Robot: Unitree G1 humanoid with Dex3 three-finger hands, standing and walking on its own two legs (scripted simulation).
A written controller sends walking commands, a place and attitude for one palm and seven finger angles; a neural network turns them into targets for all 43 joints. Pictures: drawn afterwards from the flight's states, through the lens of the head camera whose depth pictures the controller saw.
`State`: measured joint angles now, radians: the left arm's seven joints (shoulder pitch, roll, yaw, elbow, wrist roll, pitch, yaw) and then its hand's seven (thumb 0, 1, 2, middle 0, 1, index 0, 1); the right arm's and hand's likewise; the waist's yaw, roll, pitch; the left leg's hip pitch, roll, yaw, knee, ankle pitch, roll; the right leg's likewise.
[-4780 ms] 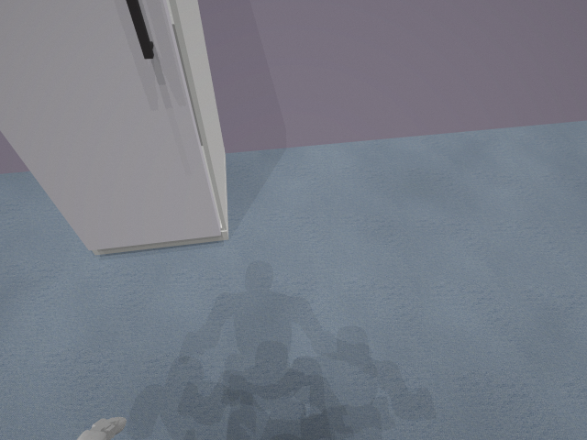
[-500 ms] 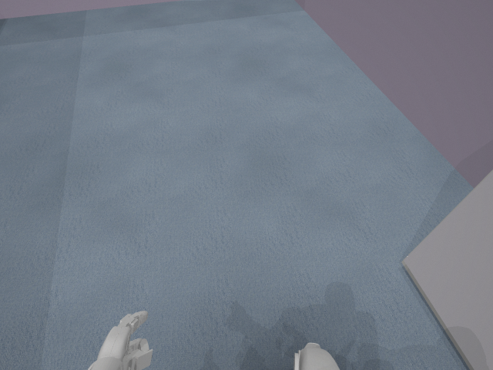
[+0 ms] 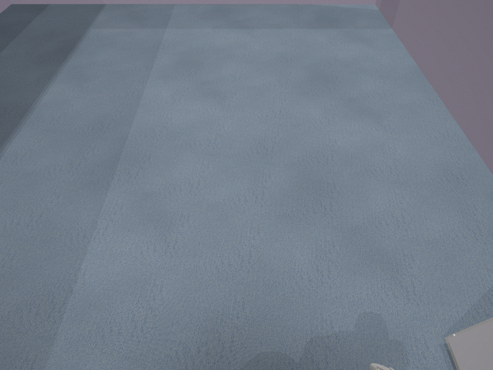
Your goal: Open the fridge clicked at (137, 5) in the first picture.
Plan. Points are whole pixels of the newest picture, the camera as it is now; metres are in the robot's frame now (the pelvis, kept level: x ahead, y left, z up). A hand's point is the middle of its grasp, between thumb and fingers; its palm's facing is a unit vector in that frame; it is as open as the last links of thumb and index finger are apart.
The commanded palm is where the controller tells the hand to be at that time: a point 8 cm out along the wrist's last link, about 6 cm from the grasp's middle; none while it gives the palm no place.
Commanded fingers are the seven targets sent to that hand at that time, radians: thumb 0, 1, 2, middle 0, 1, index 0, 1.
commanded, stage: turn to face it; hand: right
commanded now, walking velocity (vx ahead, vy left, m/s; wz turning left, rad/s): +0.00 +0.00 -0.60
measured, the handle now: out of the picture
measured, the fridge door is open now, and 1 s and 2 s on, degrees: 0 0 0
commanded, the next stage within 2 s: none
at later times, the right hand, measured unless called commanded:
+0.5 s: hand out of the picture +0.02 -0.26 -0.18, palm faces +0.29 +0.92 -0.25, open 7.4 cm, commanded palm none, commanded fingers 0.00 -0.90 -0.90 0.20 0.30 0.20 0.30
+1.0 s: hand out of the picture -0.08 -0.17 -0.15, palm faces +0.56 +0.78 -0.28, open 7.4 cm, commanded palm none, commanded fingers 0.00 -0.90 -0.90 0.20 0.30 0.20 0.30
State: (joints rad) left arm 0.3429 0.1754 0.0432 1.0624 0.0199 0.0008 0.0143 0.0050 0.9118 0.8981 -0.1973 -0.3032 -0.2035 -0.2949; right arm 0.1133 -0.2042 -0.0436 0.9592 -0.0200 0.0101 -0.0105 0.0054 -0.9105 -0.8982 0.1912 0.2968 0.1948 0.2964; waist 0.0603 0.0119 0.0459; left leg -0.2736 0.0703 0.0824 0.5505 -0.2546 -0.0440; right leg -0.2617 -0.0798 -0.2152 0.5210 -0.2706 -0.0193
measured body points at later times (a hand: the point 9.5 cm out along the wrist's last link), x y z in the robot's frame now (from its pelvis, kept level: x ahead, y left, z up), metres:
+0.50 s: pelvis -0.01 -0.03 -0.01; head +0.02 -0.06 +0.44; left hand +0.13 +0.21 -0.14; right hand +0.00 -0.31 -0.16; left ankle -0.01 +0.12 -0.66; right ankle +0.01 -0.13 -0.74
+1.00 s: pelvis -0.02 +0.03 +0.00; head +0.02 +0.03 +0.45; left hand +0.20 +0.20 -0.15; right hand -0.11 -0.21 -0.13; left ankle +0.03 +0.12 -0.74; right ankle -0.09 -0.10 -0.65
